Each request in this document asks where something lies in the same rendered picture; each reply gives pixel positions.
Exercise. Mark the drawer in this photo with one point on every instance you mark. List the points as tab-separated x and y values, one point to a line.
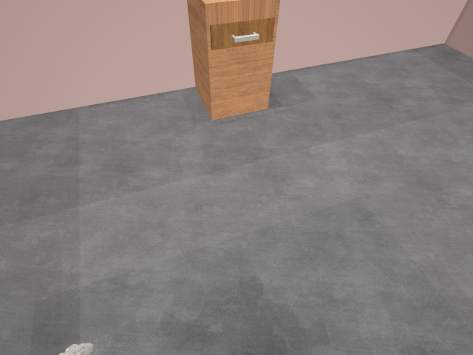
221	33

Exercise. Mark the handle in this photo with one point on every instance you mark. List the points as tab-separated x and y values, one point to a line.
254	36

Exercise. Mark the cabinet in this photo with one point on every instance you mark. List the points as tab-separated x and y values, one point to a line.
236	80

